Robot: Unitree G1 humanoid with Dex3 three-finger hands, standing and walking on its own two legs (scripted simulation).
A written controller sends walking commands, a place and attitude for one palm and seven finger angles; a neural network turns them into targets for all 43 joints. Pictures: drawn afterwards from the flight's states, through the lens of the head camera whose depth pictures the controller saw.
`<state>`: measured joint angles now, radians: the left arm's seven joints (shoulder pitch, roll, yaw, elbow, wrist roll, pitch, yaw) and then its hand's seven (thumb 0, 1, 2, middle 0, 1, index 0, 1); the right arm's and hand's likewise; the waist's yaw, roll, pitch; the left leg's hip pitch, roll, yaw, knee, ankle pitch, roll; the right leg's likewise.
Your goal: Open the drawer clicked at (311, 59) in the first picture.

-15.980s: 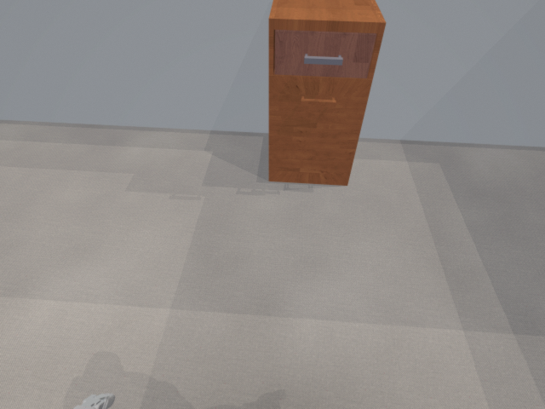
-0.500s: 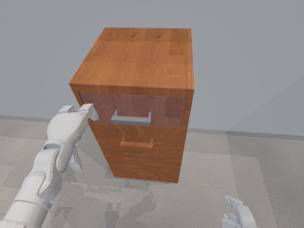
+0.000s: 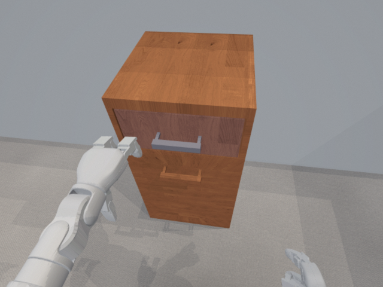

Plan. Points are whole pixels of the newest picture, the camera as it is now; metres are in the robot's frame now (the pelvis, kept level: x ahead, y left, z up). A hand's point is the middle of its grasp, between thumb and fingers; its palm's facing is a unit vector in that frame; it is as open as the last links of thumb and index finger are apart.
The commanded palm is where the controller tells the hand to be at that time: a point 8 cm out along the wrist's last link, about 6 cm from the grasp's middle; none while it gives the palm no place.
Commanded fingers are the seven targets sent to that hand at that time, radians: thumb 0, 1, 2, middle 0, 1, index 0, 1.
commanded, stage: move the hooked fingers above the handle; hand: left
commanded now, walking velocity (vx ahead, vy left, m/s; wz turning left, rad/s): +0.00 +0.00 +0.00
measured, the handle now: (177, 141) +0.53 +0.12 -0.06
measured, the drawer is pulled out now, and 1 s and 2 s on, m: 0.00 0.00 0.00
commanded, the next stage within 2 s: none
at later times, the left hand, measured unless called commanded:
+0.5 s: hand (152, 155) +0.39 +0.15 +0.04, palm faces +0.02 -0.11 -0.99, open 13.8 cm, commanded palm +0.36 +0.18 +0.10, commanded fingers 0.00 -0.50 0.30 -0.30 -1.20 -0.30 -1.20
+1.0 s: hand (168, 144) +0.45 +0.12 +0.02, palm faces +0.04 -0.07 -1.00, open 13.8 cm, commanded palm +0.42 +0.14 +0.07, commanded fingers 0.00 -0.50 0.30 -0.30 -1.20 -0.30 -1.20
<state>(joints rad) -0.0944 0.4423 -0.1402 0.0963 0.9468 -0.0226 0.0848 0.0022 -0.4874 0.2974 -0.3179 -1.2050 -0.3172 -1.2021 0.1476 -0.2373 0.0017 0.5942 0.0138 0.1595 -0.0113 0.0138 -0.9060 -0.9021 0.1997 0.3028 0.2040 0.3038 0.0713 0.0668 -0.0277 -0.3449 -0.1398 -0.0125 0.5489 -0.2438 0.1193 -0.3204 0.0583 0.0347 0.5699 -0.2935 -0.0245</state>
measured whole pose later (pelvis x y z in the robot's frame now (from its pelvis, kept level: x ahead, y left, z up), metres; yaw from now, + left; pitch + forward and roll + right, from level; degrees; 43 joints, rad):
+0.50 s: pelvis +0.03 -0.02 -0.01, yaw -1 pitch +9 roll +0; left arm -0.29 0.37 -0.18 0.32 1.01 -0.02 0.20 0.00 -0.48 0.30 -0.32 -1.20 -0.32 -1.20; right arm 0.21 -0.25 -0.03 0.61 0.01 0.19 -0.01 0.01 -0.91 -0.90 0.20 0.30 0.20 0.30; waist 0.03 0.06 -0.08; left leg -0.46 -0.12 0.00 0.62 -0.31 0.10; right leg -0.44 0.08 0.05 0.64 -0.35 -0.05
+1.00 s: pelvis +0.04 -0.04 -0.02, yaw -2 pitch +13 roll +0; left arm -0.48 0.33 -0.16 0.63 1.06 0.00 0.32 0.00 -0.49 0.30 -0.32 -1.20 -0.32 -1.20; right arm 0.19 -0.24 -0.05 0.62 0.01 0.19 -0.03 0.01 -0.91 -0.90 0.20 0.30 0.20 0.30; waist 0.00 0.04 -0.14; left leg -0.57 -0.10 0.00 0.70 -0.36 0.07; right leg -0.55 0.11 0.04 0.72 -0.39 -0.08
